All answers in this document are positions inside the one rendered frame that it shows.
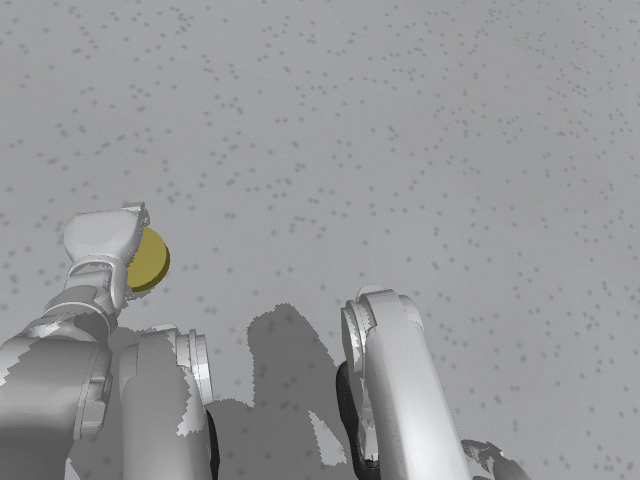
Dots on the tin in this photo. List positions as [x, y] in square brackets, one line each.
[150, 263]

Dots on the left robot arm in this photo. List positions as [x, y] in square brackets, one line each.
[55, 380]

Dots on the left robot hand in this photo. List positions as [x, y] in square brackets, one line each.
[114, 233]

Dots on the right robot foot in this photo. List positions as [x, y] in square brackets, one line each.
[364, 469]

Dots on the right robot hand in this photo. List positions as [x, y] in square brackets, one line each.
[492, 460]

